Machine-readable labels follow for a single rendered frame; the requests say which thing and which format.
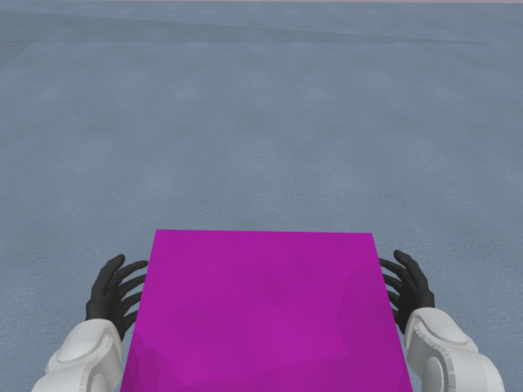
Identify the carton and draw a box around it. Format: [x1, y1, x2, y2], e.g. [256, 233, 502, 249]
[120, 229, 413, 392]

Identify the right robot hand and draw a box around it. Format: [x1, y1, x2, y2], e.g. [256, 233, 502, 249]
[378, 250, 435, 335]

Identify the left robot forearm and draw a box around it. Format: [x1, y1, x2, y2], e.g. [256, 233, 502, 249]
[30, 318, 123, 392]

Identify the left robot hand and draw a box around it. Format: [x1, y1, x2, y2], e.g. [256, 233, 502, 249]
[85, 254, 149, 342]

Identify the right robot forearm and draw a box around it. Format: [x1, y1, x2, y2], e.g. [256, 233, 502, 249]
[404, 307, 505, 392]

